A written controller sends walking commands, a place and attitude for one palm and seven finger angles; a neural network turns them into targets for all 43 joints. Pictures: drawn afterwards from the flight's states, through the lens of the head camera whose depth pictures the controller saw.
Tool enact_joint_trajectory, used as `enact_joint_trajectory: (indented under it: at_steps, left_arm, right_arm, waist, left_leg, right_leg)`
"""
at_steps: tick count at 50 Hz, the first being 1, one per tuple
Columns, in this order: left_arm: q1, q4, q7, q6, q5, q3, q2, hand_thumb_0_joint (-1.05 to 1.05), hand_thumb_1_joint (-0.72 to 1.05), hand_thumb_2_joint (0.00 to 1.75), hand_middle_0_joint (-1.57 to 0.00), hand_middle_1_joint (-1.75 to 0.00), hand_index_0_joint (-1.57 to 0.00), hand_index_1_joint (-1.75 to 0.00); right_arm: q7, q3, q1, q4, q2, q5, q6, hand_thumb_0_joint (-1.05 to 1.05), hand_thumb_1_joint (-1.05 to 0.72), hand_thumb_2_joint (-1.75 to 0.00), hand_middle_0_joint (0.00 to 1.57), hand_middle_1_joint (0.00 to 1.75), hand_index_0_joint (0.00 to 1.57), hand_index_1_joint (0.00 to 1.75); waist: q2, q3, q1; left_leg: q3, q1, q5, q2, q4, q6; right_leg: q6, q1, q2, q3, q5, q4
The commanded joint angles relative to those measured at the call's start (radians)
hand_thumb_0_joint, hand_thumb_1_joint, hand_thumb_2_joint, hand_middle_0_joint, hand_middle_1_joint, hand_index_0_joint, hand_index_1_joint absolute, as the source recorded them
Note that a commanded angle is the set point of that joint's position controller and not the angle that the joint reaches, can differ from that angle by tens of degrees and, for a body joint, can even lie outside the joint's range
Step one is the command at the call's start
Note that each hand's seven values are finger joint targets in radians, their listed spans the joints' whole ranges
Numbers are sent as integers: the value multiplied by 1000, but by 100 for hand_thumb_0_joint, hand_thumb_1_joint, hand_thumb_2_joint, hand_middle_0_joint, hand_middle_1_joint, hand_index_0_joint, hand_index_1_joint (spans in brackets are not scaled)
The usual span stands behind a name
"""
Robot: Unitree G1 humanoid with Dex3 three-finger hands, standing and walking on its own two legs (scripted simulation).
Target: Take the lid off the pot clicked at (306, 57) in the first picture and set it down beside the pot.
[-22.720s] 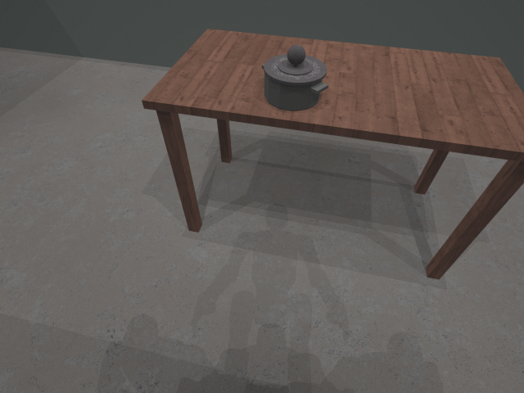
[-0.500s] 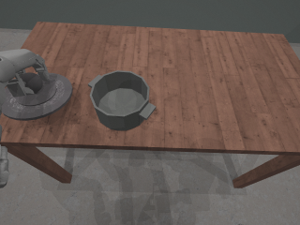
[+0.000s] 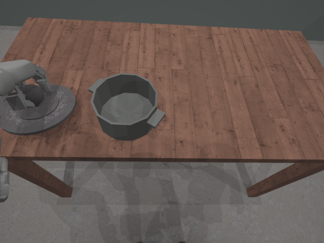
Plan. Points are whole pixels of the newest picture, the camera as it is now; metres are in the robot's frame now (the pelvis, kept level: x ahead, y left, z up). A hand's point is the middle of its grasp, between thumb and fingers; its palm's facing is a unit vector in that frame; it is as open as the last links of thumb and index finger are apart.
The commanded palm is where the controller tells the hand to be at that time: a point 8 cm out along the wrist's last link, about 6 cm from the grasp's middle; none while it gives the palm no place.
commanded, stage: lower the lid onto the table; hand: left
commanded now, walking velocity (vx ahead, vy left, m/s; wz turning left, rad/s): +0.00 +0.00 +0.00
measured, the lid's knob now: (31, 95) +0.47 +0.32 +0.05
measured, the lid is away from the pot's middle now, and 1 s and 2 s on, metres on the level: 0.23 0.24 0.24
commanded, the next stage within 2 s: open the fingers wide in 1.12 s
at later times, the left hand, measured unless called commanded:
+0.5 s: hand (31, 101) +0.45 +0.31 +0.06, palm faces -0.49 -0.15 -0.86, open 8.2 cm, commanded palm +0.47 +0.32 +0.12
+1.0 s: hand (26, 109) +0.43 +0.33 +0.04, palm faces -0.52 -0.12 -0.84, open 8.2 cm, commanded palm +0.48 +0.32 +0.09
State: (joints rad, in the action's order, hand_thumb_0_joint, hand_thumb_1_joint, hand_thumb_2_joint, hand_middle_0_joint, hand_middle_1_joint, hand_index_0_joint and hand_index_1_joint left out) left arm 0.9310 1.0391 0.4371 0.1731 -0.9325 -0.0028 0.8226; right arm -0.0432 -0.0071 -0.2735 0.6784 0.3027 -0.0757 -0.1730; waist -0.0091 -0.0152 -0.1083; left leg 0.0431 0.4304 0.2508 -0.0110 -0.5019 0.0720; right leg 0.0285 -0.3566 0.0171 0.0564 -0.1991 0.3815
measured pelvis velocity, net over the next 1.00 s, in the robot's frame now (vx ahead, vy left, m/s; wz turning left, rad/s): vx -0.01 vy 0.01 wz -0.01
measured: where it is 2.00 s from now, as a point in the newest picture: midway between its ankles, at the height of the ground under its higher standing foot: outside the picture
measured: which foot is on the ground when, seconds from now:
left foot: down 0.00-1.00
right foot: down 0.00-1.00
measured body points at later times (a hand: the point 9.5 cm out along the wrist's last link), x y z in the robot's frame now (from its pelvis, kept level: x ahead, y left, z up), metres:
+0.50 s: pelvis +0.00 +0.00 +0.00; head +0.10 +0.01 +0.44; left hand +0.47 +0.32 +0.10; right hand +0.03 -0.29 -0.12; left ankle -0.01 +0.07 -0.74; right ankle -0.02 -0.15 -0.74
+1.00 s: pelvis -0.01 +0.01 -0.02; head +0.09 +0.03 +0.42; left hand +0.46 +0.33 +0.09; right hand +0.01 -0.29 -0.13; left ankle -0.01 +0.07 -0.74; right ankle -0.02 -0.15 -0.74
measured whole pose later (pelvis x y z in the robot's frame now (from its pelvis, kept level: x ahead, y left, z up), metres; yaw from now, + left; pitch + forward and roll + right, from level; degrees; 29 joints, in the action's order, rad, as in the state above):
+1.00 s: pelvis -0.01 +0.01 -0.02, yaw -1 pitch +14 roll -4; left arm 0.92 1.10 0.39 0.23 -0.95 -0.02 0.84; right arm -0.07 -0.01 -0.31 0.68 0.31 -0.08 -0.18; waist -0.02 0.03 -0.11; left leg 0.04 0.61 0.32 0.01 -0.68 0.08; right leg 0.03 -0.53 0.01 0.05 -0.26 0.55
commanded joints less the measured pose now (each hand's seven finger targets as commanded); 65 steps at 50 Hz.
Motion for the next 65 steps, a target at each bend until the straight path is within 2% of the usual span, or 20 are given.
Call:
enact_joint_trajectory:
  at_steps: [1, 4, 10, 13, 16, 24, 27, 32, 34, 36, 37, 39, 42, 44, 48, 57, 60, 61, 63, 65]
  left_arm:
    - [569, -290, -55, 7, 10, 92, 370, 0, 55, 113, -77, -93, -79, -94]
    - [531, -319, -58, 30, 14, 124, 390, 0, 55, 113, -77, -93, -79, -94]
    - [472, -208, -62, 22, 19, 94, 335, 0, 55, 113, -77, -93, -79, -94]
    - [493, -226, -71, 20, 7, 94, 347, 0, 55, 113, -77, -93, -79, -94]
    - [506, -286, -84, 34, 1, 136, 391, 0, 55, 113, -77, -93, -79, -94]
    - [409, -186, -103, 41, -4, 179, 432, 0, 55, 113, -77, -93, -79, -94]
    - [431, -186, -100, 36, -14, 121, 377, 0, 55, 113, -77, -93, -79, -94]
    - [418, -173, -83, 48, 10, 138, 398, 0, 55, 113, -77, -93, -79, -94]
    - [469, -263, -78, 58, 24, 131, 391, 0, 55, 113, -77, -93, -79, -94]
    - [446, -209, -77, 59, 12, 76, 328, 0, 55, 113, -77, -93, -79, -94]
    - [416, -146, -77, 58, 14, 75, 324, 0, 55, 113, -77, -93, -79, -94]
    - [389, -109, -79, 64, 10, 99, 360, 0, 55, 113, -77, -93, -79, -94]
    - [447, -155, -81, 61, 6, 46, 305, 0, 55, 113, -77, -93, -79, -94]
    - [422, -167, -84, 75, -8, 70, 324, 0, 55, 113, -77, -93, -79, -94]
    - [406, -80, -82, 64, 1, 46, 290, 0, 55, 113, -77, -93, -79, -94]
    - [469, -71, -90, 66, -10, 7, 255, 0, 55, 113, -77, -93, -79, -94]
    - [508, -124, -98, 68, -11, 10, 255, 0, 55, 113, -77, -93, -79, -94]
    - [218, -99, -111, 86, -7, 185, 378, 0, 55, 113, -77, -93, -79, -94]
    - [232, -203, -120, 121, -3, 169, 345, 0, 53, 108, -75, -93, -76, -95]
    - [323, -248, -126, 107, 0, 103, 276, 0, 52, 103, -72, -94, -74, -96]
  right_arm:
    - [-19, 66, -92, -63, 197, 8, 15, 0, -90, -90, 20, 30, 20, 30]
    - [-22, 67, -97, -71, 194, 12, 17, 0, -90, -90, 20, 30, 20, 30]
    - [-17, 67, -110, -49, 197, 10, 6, 0, -90, -90, 20, 30, 20, 30]
    - [-19, 69, -117, -54, 199, 7, 4, 0, -90, -90, 20, 30, 20, 30]
    - [-21, 72, -116, -61, 196, 13, 1, 0, -90, -90, 20, 30, 20, 30]
    - [-30, 65, -110, -66, 196, 11, 8, 0, -90, -90, 20, 30, 20, 30]
    - [-28, 65, -109, -59, 194, 8, 6, 0, -90, -90, 20, 30, 20, 30]
    - [-38, 65, -120, -63, 198, 6, 2, 0, -90, -90, 20, 30, 20, 30]
    - [-45, 71, -117, -65, 201, 7, 1, 0, -90, -90, 20, 30, 20, 30]
    - [-46, 69, -135, -46, 198, 7, 3, 0, -90, -90, 20, 30, 20, 30]
    - [-46, 64, -137, -36, 199, 2, 6, 0, -90, -90, 20, 30, 20, 30]
    - [-52, 56, -136, -45, 204, -1, 9, 0, -90, -90, 20, 30, 20, 30]
    - [-47, 62, -144, -38, 201, -1, 7, 0, -90, -90, 20, 30, 20, 30]
    - [-46, 63, -148, -44, 202, 2, 5, 0, -90, -90, 20, 30, 20, 30]
    - [-48, 61, -165, -47, 202, 2, 1, 0, -90, -90, 20, 30, 20, 30]
    - [-50, 61, -190, -41, 203, 3, -4, 0, -90, -90, 20, 30, 20, 30]
    - [-49, 64, -198, -38, 200, 7, -3, 0, -90, -90, 20, 30, 20, 30]
    - [-34, 69, -194, -92, 185, 6, -3, 0, -90, -90, 20, 30, 20, 30]
    - [-36, 67, -152, -105, 180, 17, -22, 0, -90, -90, 20, 30, 20, 30]
    - [-29, 72, -140, -85, 184, 20, -35, 0, -90, -90, 20, 30, 20, 30]
  waist:
    - [-200, 526, -1]
    - [-209, 559, 8]
    - [-163, 462, -7]
    - [-142, 486, -6]
    - [-194, 558, 2]
    - [-147, 502, 11]
    - [-190, 466, 0]
    - [-136, 503, -9]
    - [-164, 554, -7]
    - [-182, 504, -24]
    - [-158, 442, -26]
    - [-119, 427, -19]
    - [-183, 454, -24]
    - [-193, 482, -13]
    - [-108, 441, -33]
    - [-121, 442, -49]
    - [-172, 481, -43]
    - [-164, 526, 39]
    - [-169, 562, 29]
    - [-191, 485, 4]
  left_leg:
    - [-92, -450, -531, 6, -21, 25]
    - [-110, -500, -658, 13, -38, 20]
    - [-99, -421, -581, 13, -48, 20]
    - [-92, -407, -527, 9, -47, 23]
    - [-105, -462, -614, 13, -60, 17]
    - [-79, -356, -564, 6, -73, 26]
    - [-78, -354, -505, 11, -82, 20]
    - [-70, -327, -463, 5, -105, 28]
    - [-74, -371, -516, 8, -105, 31]
    - [-81, -385, -506, 13, -118, 26]
    - [-77, -336, -453, 17, -120, 22]
    - [-64, -267, -386, 8, -117, 26]
    - [-74, -303, -397, 13, -125, 16]
    - [-89, -338, -487, 19, -142, 10]
    - [-86, -258, -372, 11, -145, 13]
    - [-97, -239, -281, 19, -156, 9]
    - [-110, -291, -315, 25, -160, 4]
    - [-122, -292, -416, 5, -163, -6]
    - [-110, -298, -482, 9, -169, -13]
    - [-120, -312, -464, 26, -155, -14]
  right_leg:
    - [-54, 16, -76, 3, 269, 5]
    - [-54, -6, -82, 5, 285, 14]
    - [-52, -50, -82, 11, 255, 28]
    - [-53, -39, -82, 8, 248, 28]
    - [-54, -33, -83, 6, 268, 43]
    - [-53, -21, -76, 1, 294, 59]
    - [-55, -67, -77, 3, 242, 60]
    - [-49, -58, -77, 1, 243, 76]
    - [-50, -60, -76, 0, 268, 76]
    - [-50, -136, -86, 8, 214, 77]
    - [-52, -159, -86, 12, 181, 83]
    - [-56, -143, -84, 9, 178, 94]
    - [-60, -171, -86, 12, 160, 104]
    - [-63, -196, -90, 18, 169, 115]
    - [-57, -220, -93, 21, 121, 125]
    - [-62, -288, -98, 21, 44, 146]
    - [-67, -297, -98, 23, 44, 150]
    - [-77, -208, -97, 35, 74, 163]
    - [-77, -191, -97, 25, 126, 165]
    - [-72, -256, -94, 29, 95, 142]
